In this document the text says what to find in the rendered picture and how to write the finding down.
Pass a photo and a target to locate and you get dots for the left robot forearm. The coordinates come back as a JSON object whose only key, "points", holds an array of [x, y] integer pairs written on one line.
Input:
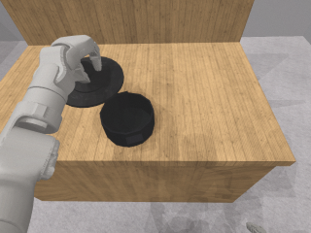
{"points": [[42, 105]]}

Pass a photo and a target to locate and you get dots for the table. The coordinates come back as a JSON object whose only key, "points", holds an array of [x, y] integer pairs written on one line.
{"points": [[215, 134]]}

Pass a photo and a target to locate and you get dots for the knob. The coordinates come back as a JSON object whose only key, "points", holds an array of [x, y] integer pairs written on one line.
{"points": [[88, 68]]}

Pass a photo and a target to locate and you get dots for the lid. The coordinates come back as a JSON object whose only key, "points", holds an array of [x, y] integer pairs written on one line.
{"points": [[103, 86]]}

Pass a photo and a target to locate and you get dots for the robot left hand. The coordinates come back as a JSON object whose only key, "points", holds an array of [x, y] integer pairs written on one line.
{"points": [[85, 46]]}

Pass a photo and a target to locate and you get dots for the robot left upper arm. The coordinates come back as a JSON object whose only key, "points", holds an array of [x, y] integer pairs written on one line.
{"points": [[26, 157]]}

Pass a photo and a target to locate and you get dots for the robot right hand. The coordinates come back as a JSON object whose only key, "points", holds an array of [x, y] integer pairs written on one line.
{"points": [[255, 228]]}

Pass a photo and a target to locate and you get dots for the pot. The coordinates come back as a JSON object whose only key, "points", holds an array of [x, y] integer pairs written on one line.
{"points": [[128, 119]]}

